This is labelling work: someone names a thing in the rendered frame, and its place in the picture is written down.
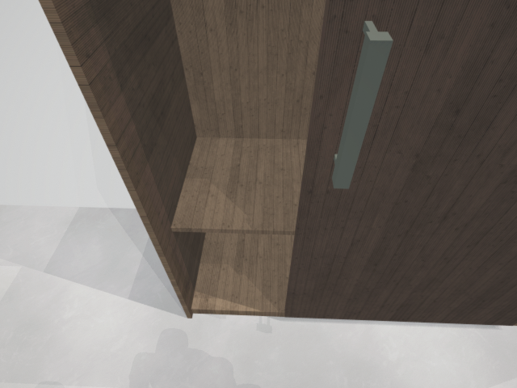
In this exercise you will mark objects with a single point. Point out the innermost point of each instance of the wardrobe door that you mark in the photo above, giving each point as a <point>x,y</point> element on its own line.
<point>427,231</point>

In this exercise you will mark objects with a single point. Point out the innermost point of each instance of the handle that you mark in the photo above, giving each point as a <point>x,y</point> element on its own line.
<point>371,67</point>

